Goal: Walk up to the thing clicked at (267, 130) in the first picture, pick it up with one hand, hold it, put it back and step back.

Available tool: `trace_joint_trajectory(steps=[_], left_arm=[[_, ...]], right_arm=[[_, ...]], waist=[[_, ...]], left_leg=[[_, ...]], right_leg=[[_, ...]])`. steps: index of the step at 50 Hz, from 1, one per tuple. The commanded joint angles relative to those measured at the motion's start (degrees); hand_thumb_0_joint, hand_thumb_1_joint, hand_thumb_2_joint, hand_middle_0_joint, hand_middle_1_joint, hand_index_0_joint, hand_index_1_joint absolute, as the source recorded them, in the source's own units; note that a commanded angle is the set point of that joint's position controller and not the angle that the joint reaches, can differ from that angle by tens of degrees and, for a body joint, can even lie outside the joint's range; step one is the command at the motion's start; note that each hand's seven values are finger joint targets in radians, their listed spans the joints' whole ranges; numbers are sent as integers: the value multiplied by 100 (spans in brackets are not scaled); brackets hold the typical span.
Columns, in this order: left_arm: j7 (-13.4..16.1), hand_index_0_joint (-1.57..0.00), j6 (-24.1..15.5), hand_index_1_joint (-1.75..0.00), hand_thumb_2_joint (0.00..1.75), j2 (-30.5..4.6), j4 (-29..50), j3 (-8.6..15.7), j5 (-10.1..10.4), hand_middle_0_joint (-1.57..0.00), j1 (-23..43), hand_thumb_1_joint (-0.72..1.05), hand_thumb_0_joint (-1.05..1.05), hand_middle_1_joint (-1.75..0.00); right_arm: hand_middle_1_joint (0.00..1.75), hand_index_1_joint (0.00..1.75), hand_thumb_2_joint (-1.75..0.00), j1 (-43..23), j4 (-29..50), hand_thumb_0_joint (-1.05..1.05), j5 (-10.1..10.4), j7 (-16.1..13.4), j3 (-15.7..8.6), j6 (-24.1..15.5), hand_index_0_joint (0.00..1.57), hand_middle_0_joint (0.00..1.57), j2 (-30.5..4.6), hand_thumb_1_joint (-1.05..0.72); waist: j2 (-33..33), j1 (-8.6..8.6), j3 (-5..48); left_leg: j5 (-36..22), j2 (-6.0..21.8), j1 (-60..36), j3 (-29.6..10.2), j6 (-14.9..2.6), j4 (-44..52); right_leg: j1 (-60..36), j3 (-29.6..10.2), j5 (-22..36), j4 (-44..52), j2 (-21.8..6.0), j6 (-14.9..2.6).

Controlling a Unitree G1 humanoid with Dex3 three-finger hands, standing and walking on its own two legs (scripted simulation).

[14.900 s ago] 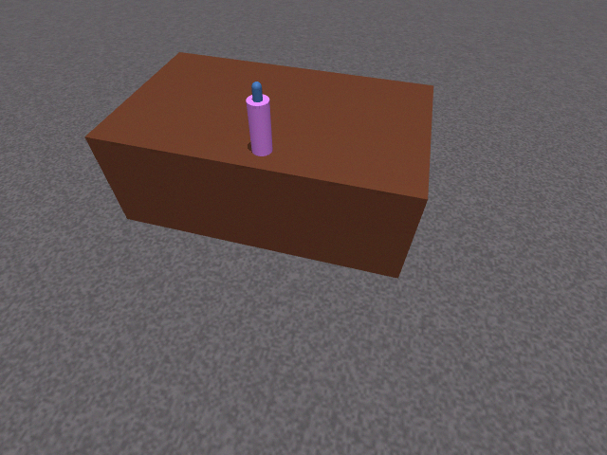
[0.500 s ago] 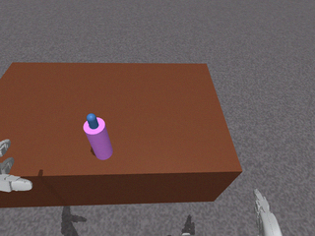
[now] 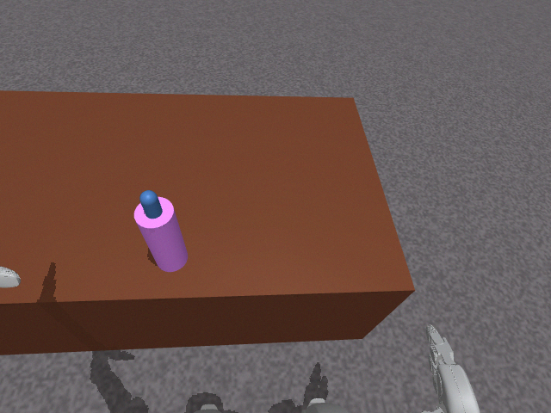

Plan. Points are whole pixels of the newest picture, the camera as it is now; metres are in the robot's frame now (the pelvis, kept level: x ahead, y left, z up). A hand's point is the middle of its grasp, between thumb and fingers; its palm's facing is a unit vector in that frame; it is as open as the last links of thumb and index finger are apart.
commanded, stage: go down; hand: left
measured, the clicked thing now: (161, 230) +0.49 +0.21 -0.15
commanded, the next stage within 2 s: approach in 0.48 s
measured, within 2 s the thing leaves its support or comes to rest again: neither
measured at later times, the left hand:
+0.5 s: hand out of the picture +0.38 +0.37 +0.07, palm faces +0.21 -0.97 -0.08, open 17.6 cm
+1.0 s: hand (66, 230) +0.42 +0.33 -0.03, palm faces +0.19 -0.98 +0.09, open 17.7 cm
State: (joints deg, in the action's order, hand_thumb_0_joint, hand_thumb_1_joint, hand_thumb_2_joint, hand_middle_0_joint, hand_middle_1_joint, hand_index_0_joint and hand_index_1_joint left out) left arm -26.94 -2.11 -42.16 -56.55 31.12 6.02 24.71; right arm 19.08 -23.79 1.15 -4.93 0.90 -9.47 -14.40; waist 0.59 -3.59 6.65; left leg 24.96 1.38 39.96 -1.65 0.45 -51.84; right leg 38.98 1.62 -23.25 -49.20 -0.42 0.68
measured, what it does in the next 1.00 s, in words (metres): stands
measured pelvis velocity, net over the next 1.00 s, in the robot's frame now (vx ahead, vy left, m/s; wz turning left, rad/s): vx -0.02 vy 0.01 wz -0.02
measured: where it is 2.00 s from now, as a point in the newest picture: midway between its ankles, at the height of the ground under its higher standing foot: outside the picture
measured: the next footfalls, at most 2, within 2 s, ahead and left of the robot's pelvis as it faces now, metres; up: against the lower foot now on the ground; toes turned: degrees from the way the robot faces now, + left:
none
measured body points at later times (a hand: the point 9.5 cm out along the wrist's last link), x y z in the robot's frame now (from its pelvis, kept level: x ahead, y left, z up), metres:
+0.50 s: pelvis +0.00 +0.01 +0.00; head +0.07 +0.03 +0.44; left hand +0.36 +0.43 +0.08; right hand +0.15 -0.26 -0.05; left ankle +0.00 +0.12 -0.69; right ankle +0.01 -0.13 -0.69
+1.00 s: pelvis -0.02 +0.01 -0.05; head +0.12 +0.07 +0.37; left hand +0.41 +0.38 -0.03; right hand +0.15 -0.26 -0.05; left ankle +0.00 +0.12 -0.69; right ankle +0.01 -0.13 -0.69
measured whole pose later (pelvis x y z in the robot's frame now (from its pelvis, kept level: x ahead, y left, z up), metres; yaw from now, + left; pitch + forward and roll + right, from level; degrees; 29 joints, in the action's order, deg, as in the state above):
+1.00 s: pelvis -0.02 +0.01 -0.05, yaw -1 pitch +23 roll -4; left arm -28.0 -24.9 -43.3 -71.1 37.5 11.9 38.2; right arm 17.0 -11.3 -1.8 -0.4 0.4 -10.6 -16.1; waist 3.4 -11.3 6.5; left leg 29.2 2.5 62.0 -3.5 0.4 -68.1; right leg 59.6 3.0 -26.3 -62.9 0.8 0.7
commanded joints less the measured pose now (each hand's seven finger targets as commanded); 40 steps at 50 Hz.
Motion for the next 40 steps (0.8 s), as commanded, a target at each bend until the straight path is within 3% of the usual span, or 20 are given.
trace_joint_trajectory(steps=[1, 3, 4, 5, 7, 9, 12, 14, 18, 19, 21, 23, 24, 29, 31, 32, 33, 35, 37, 40], left_arm=[[-37, -4, -522, -4, 7, -2333, 1034, 434, 190, -4, 1847, -54, 0, -3], [-43, -4, -519, -4, 7, -2283, 759, 373, 165, -4, 1739, -54, 0, -3], [-22, -4, -579, -3, 7, -2512, 1189, 501, 173, -4, 2009, -54, 0, -3], [-49, -4, -544, -4, 8, -2388, 798, 421, 161, -4, 1855, -53, 0, -3], [-71, -4, -572, -4, 8, -2338, 824, 445, 188, -4, 1826, -52, 0, -4], [-46, -4, -616, -4, 7, -2627, 1021, 586, 173, -4, 1961, -54, 0, -3], [-74, -4, -619, -4, 7, -2513, 843, 554, 179, -4, 1980, -56, 0, -3], [-62, -4, -641, -4, 7, -2525, 832, 577, 207, -4, 1964, -57, 0, -4], [-82, -4, -633, -5, 7, -2451, 559, 486, 183, -5, 1956, -58, 0, -4], [-83, -5, -693, -5, 7, -2608, 905, 532, 190, -5, 2270, -60, 0, -4], [-109, -4, -696, -5, 7, -2552, 632, 535, 206, -5, 2172, -59, 0, -4], [-141, -5, -719, -5, 7, -2482, 475, 493, 245, -5, 2163, -59, 0, -5], [-125, -4, -770, -5, 8, -2653, 745, 589, 254, -4, 2334, -59, 0, -5], [-145, -3, -808, -10, 13, -2689, 693, 530, 209, -5, 2489, -56, 0, -7], [-113, -5, -872, -3, 0, -2846, 703, 676, 232, -6, 2591, -57, 0, -2], [-163, -5, -878, -2, 0, -2451, 207, 524, 291, -6, 2396, -58, 0, -1], [-165, -6, -977, -2, 0, -2485, 419, 556, 328, -6, 2600, -58, 0, -1], [-251, -5, -1118, -3, 0, -1912, -352, 367, 459, -6, 2323, -61, 0, -2], [-281, -5, -1412, -2, 0, -2079, -297, 536, 547, -6, 2509, -61, 0, -2], [-338, -6, -1856, -3, 0, -1741, -394, 486, 680, -5, 2736, -61, 0, -3]], right_arm=[[5, 5, -5, -47, 797, 0, 38, -116, -464, -302, 5, 5, -951, 55], [5, 5, -5, -60, 843, 0, 32, -112, -456, -303, 5, 5, -965, 55], [5, 5, -5, 3, 793, 0, 21, -111, -465, -283, 5, 5, -968, 55], [5, 5, -5, 27, 696, 0, 19, -123, -617, -256, 5, 5, -1089, 55], [5, 5, -5, -83, 724, 0, 10, -52, -378, -271, 5, 5, -883, 55], [5, 5, -5, -13, 684, 0, 3, -74, -522, -243, 5, 5, -1020, 54], [5, 5, -5, -133, 907, 0, 7, -60, -386, -233, 5, 5, -902, 54], [5, 5, -5, -198, 760, 0, 10, -68, -461, -220, 5, 5, -975, 54], [5, 5, -5, -286, 949, 0, 10, -70, -575, -238, 5, 5, -1142, 54], [5, 5, -5, -168, 815, 0, 2, -71, -547, -209, 5, 5, -1062, 53], [5, 5, -5, -167, 1055, 0, 1, -80, -602, -225, 5, 5, -1159, 54], [5, 5, -5, -79, 857, 0, 12, -62, -523, -216, 5, 5, -1069, 54], [5, 5, -5, -41, 861, 0, 13, -61, -512, -222, 5, 5, -1054, 54], [5, 5, -5, -121, 934, 0, -5, -26, -523, -202, 5, 5, -1081, 54], [5, 5, -5, -173, 1023, 0, -5, -11, -550, -218, 5, 5, -1136, 56], [5, 5, -5, -171, 1025, 0, -8, 23, -438, -224, 5, 5, -1038, 55], [5, 5, -5, -189, 847, 0, -13, 28, -408, -218, 5, 5, -960, 56], [5, 5, -5, -295, 870, 0, -18, 69, -316, -278, 5, 5, -902, 55], [5, 5, -5, -408, 1081, 0, -46, 87, -520, -325, 5, 5, -1143, 56], [5, 5, -4, -182, 1295, 0, -109, 180, -448, -346, 5, 5, -1034, 57]], waist=[[-906, 57, 1860], [-987, 34, 1787], [-1128, 64, 2010], [-1095, -30, 1913], [-1163, 114, 1804], [-1211, 93, 2043], [-1019, 42, 2089], [-1027, 67, 1813], [-880, -12, 1802], [-1073, -18, 1938], [-891, -101, 2048], [-881, -75, 1841], [-963, -44, 1942], [-1248, -57, 2040], [-1218, -67, 2021], [-1098, -141, 1887], [-1103, -149, 1699], [-632, -294, 1423], [-702, -365, 1660], [-684, -534, 1789]], left_leg=[[-1990, -94, -1386, -23, -124, 610], [-2022, -72, -1412, -29, -100, 627], [-2213, -68, -1520, -30, -92, 584], [-2353, -32, -1566, -56, -79, 566], [-2279, -52, -1408, -46, -76, 562], [-2497, -35, -1534, -50, -79, 522], [-2557, -66, -1429, 8, -133, 460], [-2260, -77, -1238, 14, -131, 523], [-1909, -47, -1217, -22, -118, 592], [-1950, -61, -1272, -11, -117, 547], [-2093, -21, -1364, -53, -111, 516], [-2068, -57, -1205, -19, -130, 492], [-2084, -67, -1243, -13, -131, 478], [-2349, 0, -1432, -74, -62, 460], [-2346, 18, -1380, -96, -43, 452], [-2363, 37, -1288, -103, -53, 403], [-2193, 28, -1103, -92, -79, 374], [-1844, 7, -592, -91, -148, 243], [-1713, 20, -507, -105, -144, 87], [-1713, 45, -401, -132, -113, -218]], right_leg=[[-506, 10, 1433, 551, 49, -159], [-436, 34, 1398, 555, 67, -173], [-458, 28, 1532, 518, 64, -182], [-334, 54, 1560, 513, 81, -181], [-345, 56, 1493, 511, 70, -199], [-447, 54, 1660, 497, 74, -196], [-676, 11, 1901, 518, 56, -151], [-554, -1, 1659, 524, 60, -166], [-422, 28, 1353, 557, 94, -184], [-416, 12, 1421, 549, 72, -179], [-438, 52, 1495, 529, 104, -170], [-428, 22, 1525, 533, 88, -159], [-446, 13, 1520, 504, 84, -169], [-252, 69, 1504, 455, 111, -210], [-280, 80, 1473, 426, 127, -219], [-195, 89, 1474, 410, 132, -211], [-36, 78, 1385, 374, 141, -204], [120, 84, 1269, 281, 152, -178], [304, 87, 1197, 121, 157, -185], [764, 133, 1166, -121, 180, -200]])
